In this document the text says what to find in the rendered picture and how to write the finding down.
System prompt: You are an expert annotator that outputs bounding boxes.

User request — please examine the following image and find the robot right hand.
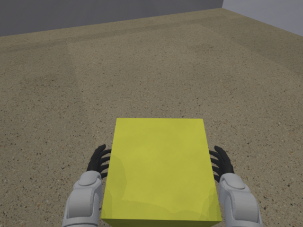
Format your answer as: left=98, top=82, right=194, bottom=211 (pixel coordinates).
left=209, top=146, right=234, bottom=183

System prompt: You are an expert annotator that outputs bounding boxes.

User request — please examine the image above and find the carton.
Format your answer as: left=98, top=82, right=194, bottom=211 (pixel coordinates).
left=100, top=118, right=222, bottom=227

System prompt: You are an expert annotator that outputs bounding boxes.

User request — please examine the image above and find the right robot forearm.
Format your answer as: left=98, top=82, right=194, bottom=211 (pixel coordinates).
left=219, top=173, right=264, bottom=227

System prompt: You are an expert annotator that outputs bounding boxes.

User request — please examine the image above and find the left robot forearm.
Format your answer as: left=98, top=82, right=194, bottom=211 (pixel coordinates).
left=62, top=171, right=102, bottom=227

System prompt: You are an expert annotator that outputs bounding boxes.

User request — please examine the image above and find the robot left hand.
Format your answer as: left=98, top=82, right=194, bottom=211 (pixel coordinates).
left=87, top=144, right=111, bottom=179

